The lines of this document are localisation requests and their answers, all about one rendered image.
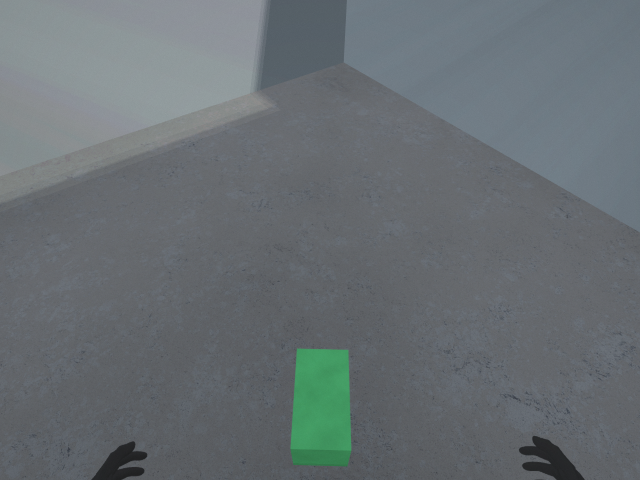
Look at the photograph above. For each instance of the robot right hand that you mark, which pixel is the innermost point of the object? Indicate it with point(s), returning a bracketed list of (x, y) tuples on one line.
[(560, 468)]

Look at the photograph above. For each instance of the robot left hand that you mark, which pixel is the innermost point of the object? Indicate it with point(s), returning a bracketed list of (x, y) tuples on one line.
[(122, 455)]

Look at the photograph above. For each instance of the carton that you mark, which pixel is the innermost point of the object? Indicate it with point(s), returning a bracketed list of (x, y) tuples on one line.
[(321, 426)]

